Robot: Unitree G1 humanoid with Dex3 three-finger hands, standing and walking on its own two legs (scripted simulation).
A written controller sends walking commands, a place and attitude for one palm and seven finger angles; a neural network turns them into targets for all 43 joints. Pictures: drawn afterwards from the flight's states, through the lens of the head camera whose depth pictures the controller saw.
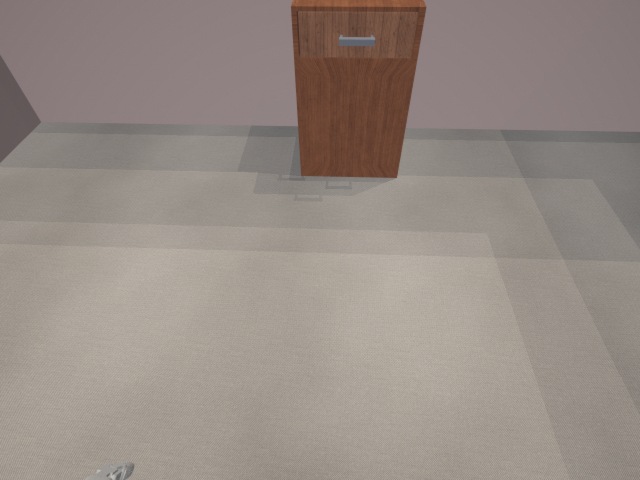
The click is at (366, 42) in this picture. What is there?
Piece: drawer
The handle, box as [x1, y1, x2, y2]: [339, 35, 374, 45]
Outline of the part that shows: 339,37 339,45 374,45 374,37 372,35 370,37 343,37 342,35 340,35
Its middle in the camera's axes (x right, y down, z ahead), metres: +0.13 -0.75 +1.45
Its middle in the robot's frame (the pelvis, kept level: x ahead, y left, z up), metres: +1.59 -0.06 -0.09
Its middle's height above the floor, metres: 0.68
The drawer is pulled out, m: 0.00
